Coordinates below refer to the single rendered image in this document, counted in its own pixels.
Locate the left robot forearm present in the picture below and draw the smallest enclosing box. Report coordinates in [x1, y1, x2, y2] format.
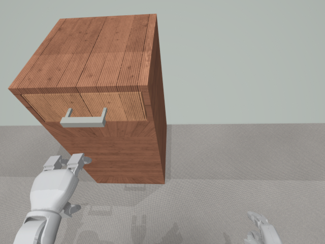
[13, 209, 62, 244]

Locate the drawer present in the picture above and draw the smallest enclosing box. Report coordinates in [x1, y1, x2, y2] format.
[22, 91, 147, 121]

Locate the robot left hand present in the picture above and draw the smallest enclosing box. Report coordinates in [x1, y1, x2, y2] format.
[30, 153, 92, 218]

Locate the robot right hand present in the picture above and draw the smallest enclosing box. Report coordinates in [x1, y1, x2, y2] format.
[244, 211, 283, 244]

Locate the cabinet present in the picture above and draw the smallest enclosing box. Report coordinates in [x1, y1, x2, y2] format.
[8, 14, 167, 184]

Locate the handle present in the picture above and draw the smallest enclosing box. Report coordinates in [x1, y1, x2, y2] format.
[60, 108, 107, 128]

